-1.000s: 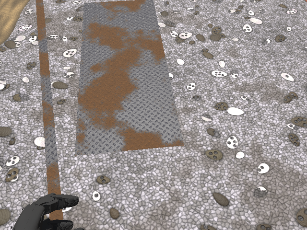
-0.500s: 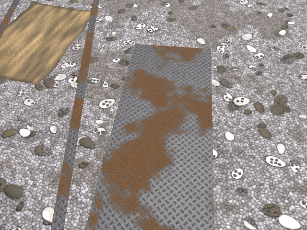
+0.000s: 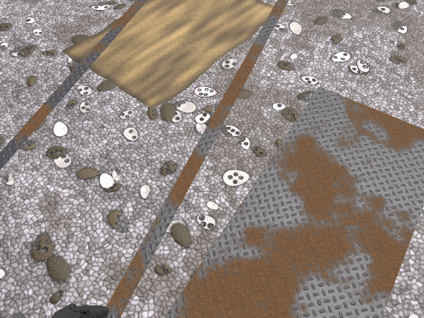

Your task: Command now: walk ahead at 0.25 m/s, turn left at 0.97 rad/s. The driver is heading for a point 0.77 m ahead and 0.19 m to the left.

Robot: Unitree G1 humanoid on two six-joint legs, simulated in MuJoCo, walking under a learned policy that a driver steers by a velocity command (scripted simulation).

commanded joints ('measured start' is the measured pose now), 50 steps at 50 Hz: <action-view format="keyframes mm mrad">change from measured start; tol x16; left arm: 1 125 91 35 -32 -13 6 13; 50 152 167 88 22 -24 94 -17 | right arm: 1 20 -28 -1 -96 -21 40 40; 15 -133 -32 5 -234 -16 61 62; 17 -35 -273 -52 -245 -10 41 29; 50 -89 29 52 -94 9 61 19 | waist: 1 74 -154 -227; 14 77 -178 -140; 17 54 332 -192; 25 86 52 -202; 35 108 106 -200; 38 90 -284 -130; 50 114 -240 -147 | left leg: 1 -201 113 24 4 66 -46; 14 145 107 192 -706 181 35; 15 243 92 156 -792 214 54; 17 449 474 -541 -988 750 283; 22 237 238 -253 -981 625 227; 35 112 173 -418 -898 498 131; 38 -75 -91 -77 -456 -82 2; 41 -8 -45 -93 -252 63 -22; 50 178 15 67 -799 39 -28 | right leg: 1 367 -279 186 -212 469 -182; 13 240 -329 -158 -174 117 -81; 15 226 -294 -219 51 24 -27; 17 -244 -31 -167 548 -626 101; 22 -121 -44 41 526 -287 62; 35 291 84 46 -97 -145 -37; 38 249 -351 544 -372 -79 -248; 43 280 -141 213 -282 175 -206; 50 390 -145 193 -201 298 -215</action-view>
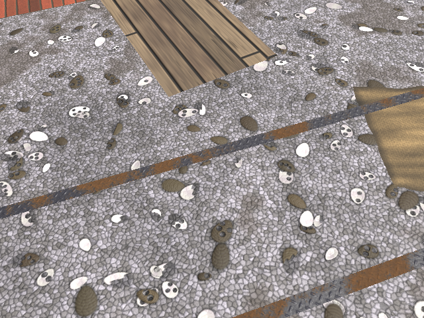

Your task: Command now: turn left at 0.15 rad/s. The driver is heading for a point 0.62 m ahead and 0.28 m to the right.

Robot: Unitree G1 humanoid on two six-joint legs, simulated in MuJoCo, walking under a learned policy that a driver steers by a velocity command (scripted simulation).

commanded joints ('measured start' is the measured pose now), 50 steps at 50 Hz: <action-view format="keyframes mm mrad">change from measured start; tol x32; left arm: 1 29 165 46 -10 -6 6 -6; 25 -271 106 30 -141 11 -5 -129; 30 341 302 115 42 6 -24 -61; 50 285 226 67 120 -22 -122 3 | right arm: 1 43 -40 1 -28 3 -19 -14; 50 -128 -82 38 -113 -43 -172 6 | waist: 1 -17 -221 -94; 6 -107 194 4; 28 52 84 -49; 31 104 -385 -305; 35 11 10 -81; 50 6 -100 -82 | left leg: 1 85 -8 95 -332 141 25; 3 296 128 -68 -502 343 68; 7 209 385 -372 -672 -398 250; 25 369 388 278 -666 276 128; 29 190 359 378 85 1276 98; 31 -480 73 226 787 5 4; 32 -581 98 22 845 95 24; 50 -36 2 154 -239 641 82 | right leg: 1 137 -175 171 -53 417 -140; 6 -262 34 3 286 -265 -13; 24 -593 -118 -66 394 25 -55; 29 180 130 -192 282 -137 -192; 31 592 -198 684 -148 -661 -319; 40 -41 -44 401 -319 -116 -282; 50 289 -42 283 -111 1016 -76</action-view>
